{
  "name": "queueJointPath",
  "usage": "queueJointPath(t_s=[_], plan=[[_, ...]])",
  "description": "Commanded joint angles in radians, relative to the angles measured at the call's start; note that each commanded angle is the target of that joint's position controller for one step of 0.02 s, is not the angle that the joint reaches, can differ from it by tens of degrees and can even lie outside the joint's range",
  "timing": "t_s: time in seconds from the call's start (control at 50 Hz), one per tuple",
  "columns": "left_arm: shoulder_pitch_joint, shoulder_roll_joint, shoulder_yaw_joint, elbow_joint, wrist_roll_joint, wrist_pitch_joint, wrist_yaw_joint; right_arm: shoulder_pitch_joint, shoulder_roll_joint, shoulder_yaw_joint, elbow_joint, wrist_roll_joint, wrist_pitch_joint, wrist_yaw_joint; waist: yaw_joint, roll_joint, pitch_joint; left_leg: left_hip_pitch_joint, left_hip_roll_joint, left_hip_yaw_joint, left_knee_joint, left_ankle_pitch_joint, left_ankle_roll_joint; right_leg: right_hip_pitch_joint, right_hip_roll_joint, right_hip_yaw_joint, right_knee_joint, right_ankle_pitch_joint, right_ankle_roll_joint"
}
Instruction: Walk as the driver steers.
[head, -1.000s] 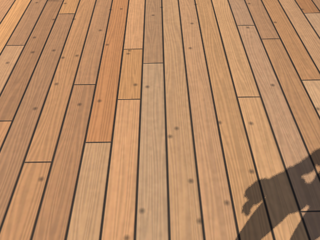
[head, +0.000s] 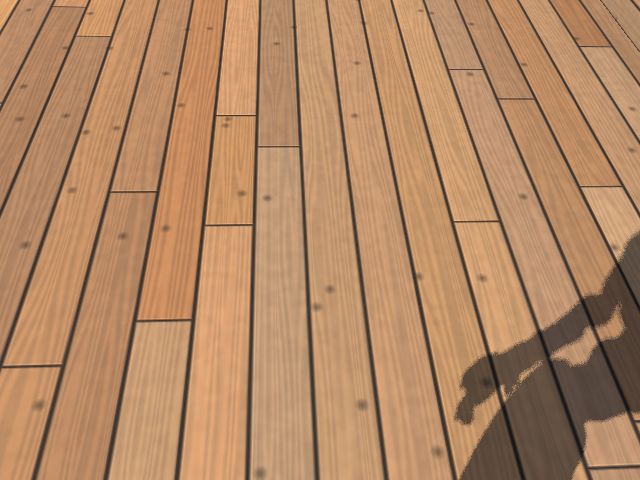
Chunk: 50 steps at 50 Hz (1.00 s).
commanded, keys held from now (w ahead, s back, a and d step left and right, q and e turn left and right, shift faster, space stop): w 0.06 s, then no key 0.94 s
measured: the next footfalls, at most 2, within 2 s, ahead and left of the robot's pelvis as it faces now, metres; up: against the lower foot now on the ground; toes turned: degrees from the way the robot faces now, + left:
right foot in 0.22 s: +0.29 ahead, -0.08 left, +0.00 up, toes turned -4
left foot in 0.62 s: +0.27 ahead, +0.11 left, +0.00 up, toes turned +1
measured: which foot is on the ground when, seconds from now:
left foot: down 0.00-0.24, up 0.26-0.60, down 0.62-1.00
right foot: up 0.00-0.20, down 0.22-1.00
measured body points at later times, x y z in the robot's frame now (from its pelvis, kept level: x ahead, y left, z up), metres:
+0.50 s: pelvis +0.19 -0.03 -0.01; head +0.22 -0.04 +0.44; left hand +0.20 +0.20 -0.16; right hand +0.22 -0.25 -0.17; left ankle +0.21 +0.11 -0.71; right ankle +0.25 -0.08 -0.75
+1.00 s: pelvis +0.24 +0.00 +0.00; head +0.25 +0.00 +0.45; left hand +0.23 +0.22 -0.16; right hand +0.22 -0.21 -0.17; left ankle +0.23 +0.11 -0.75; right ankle +0.25 -0.08 -0.75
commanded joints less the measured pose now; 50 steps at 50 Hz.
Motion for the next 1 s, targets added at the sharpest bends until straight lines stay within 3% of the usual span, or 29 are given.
queueJointPath(t_s=[0.02, 0.08, 0.12, 0.16, 0.2, 0.22, 0.24, 0.26, 0.28, 0.3, 0.32, 0.34, 0.38, 0.42, 0.46, 0.52, 0.6, 0.62, 0.64, 0.66, 0.68, 0.74, 0.82, 1.0], plan=[[-0.110, 0.022, -0.001, -0.080, -0.003, 0.000, -0.002, 0.087, -0.093, -0.006, -0.008, 0.001, -0.016, -0.005, -0.001, 0.110, 0.130, 0.054, 0.242, -0.174, -0.101, 0.412, 0.094, -0.228, -0.004, -0.038, -0.040, 0.051, 0.024], [-0.240, -0.003, -0.018, -0.136, -0.012, 0.001, -0.001, 0.085, -0.091, 0.002, -0.009, -0.002, -0.015, -0.010, -0.017, 0.118, 0.165, -0.002, 0.216, -0.113, -0.089, 0.581, 0.088, -0.152, 0.027, -0.087, -0.239, 0.099, 0.027], [-0.246, -0.015, -0.028, -0.141, -0.020, -0.003, 0.008, 0.087, -0.099, 0.005, -0.003, -0.004, -0.013, -0.014, -0.016, 0.136, 0.159, -0.032, 0.202, -0.068, -0.032, 0.800, 0.068, -0.017, 0.068, -0.123, -0.363, 0.123, 0.010], [-0.145, 0.019, -0.020, -0.116, -0.025, -0.009, 0.026, 0.070, -0.121, 0.002, 0.001, -0.002, -0.017, -0.018, 0.027, 0.160, 0.095, -0.023, 0.210, -0.063, 0.086, 1.030, 0.042, 0.149, 0.113, -0.123, -0.407, 0.152, -0.025], [0.098, 0.064, 0.001, -0.036, -0.023, -0.028, 0.041, 0.015, -0.145, -0.005, -0.006, 0.012, -0.018, -0.021, 0.137, 0.154, -0.011, -0.016, 0.197, -0.058, 0.337, 1.013, 0.013, 0.380, 0.118, -0.083, -0.537, 0.276, -0.063], [0.209, 0.104, 0.014, -0.001, -0.002, -0.041, 0.048, 0.009, -0.137, -0.003, -0.013, 0.025, -0.020, -0.018, 0.175, 0.127, -0.070, -0.119, 0.159, -0.049, 0.514, 0.781, -0.001, 0.564, 0.035, -0.021, -0.574, 0.425, -0.080], [0.306, 0.195, 0.031, 0.016, 0.020, -0.049, 0.045, 0.078, -0.067, 0.006, -0.031, 0.033, -0.016, -0.022, 0.147, -0.068, -0.205, -0.311, 0.050, 0.013, 0.865, 0.003, -0.022, 0.806, -0.264, 0.238, -0.446, 0.988, -0.154], [0.308, 0.201, 0.035, 0.014, -0.017, -0.037, 0.035, 0.230, -0.044, -0.002, 0.007, 0.072, 0.004, -0.026, 0.094, -0.139, -0.389, -0.426, -0.041, -0.079, 1.124, -0.367, -0.033, 0.912, -0.420, 0.507, -0.496, 1.167, -0.330], [0.168, 0.157, 0.030, -0.026, -0.049, -0.024, 0.033, 0.168, -0.091, -0.013, 0.006, 0.029, 0.020, -0.026, 0.061, -0.016, -0.287, -0.423, 0.019, -0.117, 1.133, -0.263, -0.035, 0.712, -0.368, 0.446, -0.593, 0.878, -0.323], [0.050, 0.081, 0.007, -0.047, -0.049, -0.023, 0.037, 0.050, -0.079, -0.015, -0.024, -0.002, 0.026, -0.020, 0.045, -0.012, -0.109, -0.459, 0.046, -0.094, 1.090, -0.207, -0.041, 0.536, -0.312, 0.360, -0.668, 0.688, -0.292], [0.019, 0.031, -0.008, -0.045, -0.040, -0.026, 0.042, -0.003, -0.071, -0.019, -0.037, -0.017, 0.032, -0.015, 0.024, 0.015, -0.026, -0.440, 0.074, -0.093, 1.025, -0.170, -0.045, 0.418, -0.268, 0.289, -0.718, 0.641, -0.255], [0.023, 0.007, -0.018, -0.036, -0.037, -0.029, 0.051, -0.024, -0.065, -0.022, -0.042, -0.027, 0.046, -0.010, 0.007, 0.012, 0.007, -0.390, 0.096, -0.096, 0.952, -0.150, -0.048, 0.334, -0.229, 0.217, -0.744, 0.644, -0.227], [0.049, -0.014, -0.032, -0.011, -0.023, -0.039, 0.055, 0.013, -0.016, -0.013, -0.022, -0.021, 0.075, -0.006, -0.027, 0.005, -0.006, -0.261, 0.088, -0.076, 0.838, -0.126, -0.055, 0.236, -0.182, 0.128, -0.749, 0.697, -0.188], [0.054, 0.018, -0.034, -0.005, -0.013, -0.046, 0.051, 0.009, 0.002, -0.006, -0.018, -0.013, 0.095, -0.013, -0.046, -0.021, -0.019, -0.223, 0.080, -0.058, 0.695, -0.128, -0.062, 0.218, -0.159, 0.085, -0.746, 0.678, -0.171], [0.074, 0.040, -0.034, -0.002, -0.008, -0.040, 0.051, -0.054, -0.016, -0.005, -0.027, -0.012, 0.110, -0.023, -0.027, -0.050, -0.018, -0.225, 0.078, -0.043, 0.559, -0.124, -0.063, 0.230, -0.149, 0.094, -0.756, 0.496, -0.156], [0.103, 0.053, -0.033, 0.003, -0.015, -0.016, 0.055, -0.124, -0.039, -0.005, -0.033, -0.007, 0.122, -0.026, 0.004, -0.072, -0.004, -0.205, 0.078, -0.031, 0.455, -0.066, -0.065, 0.207, -0.147, 0.143, -0.806, 0.088, -0.140], [0.110, 0.033, -0.039, 0.006, -0.027, 0.008, 0.062, -0.149, -0.027, 0.007, -0.022, -0.012, 0.106, -0.026, -0.003, -0.004, 0.079, -0.104, 0.099, -0.050, 0.200, 0.060, -0.055, 0.127, -0.131, 0.181, -0.807, -0.199, -0.075], [0.132, 0.024, -0.040, 0.011, -0.026, 0.009, 0.062, -0.135, -0.038, 0.009, -0.020, -0.016, 0.095, -0.029, 0.004, 0.022, 0.087, -0.079, 0.150, -0.107, 0.140, 0.096, -0.051, 0.124, -0.114, 0.181, -0.792, -0.201, -0.044], [0.186, -0.001, -0.040, 0.019, -0.035, 0.012, 0.060, -0.157, -0.072, 0.005, -0.019, -0.007, 0.086, -0.030, 0.051, 0.085, 0.118, -0.142, 0.177, -0.156, 0.132, 0.088, -0.033, 0.151, -0.057, 0.141, -0.787, -0.142, -0.018], [0.189, -0.005, -0.040, 0.031, -0.033, 0.016, 0.060, -0.159, -0.054, 0.007, -0.008, 0.006, 0.081, -0.027, 0.045, 0.120, 0.125, -0.232, 0.169, -0.153, 0.106, 0.050, -0.030, 0.254, -0.031, 0.103, -0.752, -0.055, -0.011], [0.190, 0.001, -0.037, 0.035, -0.030, 0.017, 0.062, -0.161, -0.036, 0.012, -0.006, 0.009, 0.074, -0.025, 0.048, 0.117, 0.108, -0.261, 0.164, -0.147, 0.087, 0.058, -0.038, 0.330, -0.032, 0.096, -0.725, 0.009, -0.012], [0.192, 0.003, -0.036, 0.046, -0.025, 0.016, 0.064, -0.161, -0.039, 0.012, -0.001, 0.014, 0.066, -0.032, 0.051, 0.088, 0.075, -0.234, 0.156, -0.135, 0.074, 0.110, -0.044, 0.387, -0.044, 0.097, -0.706, 0.081, -0.016], [0.184, -0.016, -0.040, 0.061, -0.028, 0.014, 0.068, -0.144, -0.039, 0.011, 0.008, 0.011, 0.067, -0.033, 0.043, 0.044, 0.076, -0.204, 0.159, -0.132, 0.075, 0.147, -0.037, 0.387, -0.047, 0.092, -0.707, 0.107, -0.011], [0.187, -0.025, -0.043, 0.088, -0.029, 0.018, 0.077, -0.121, -0.033, 0.014, 0.026, 0.010, 0.070, -0.036, 0.035, 0.031, 0.076, -0.176, 0.158, -0.123, 0.077, 0.193, -0.033, 0.402, -0.053, 0.090, -0.696, 0.162, -0.008]])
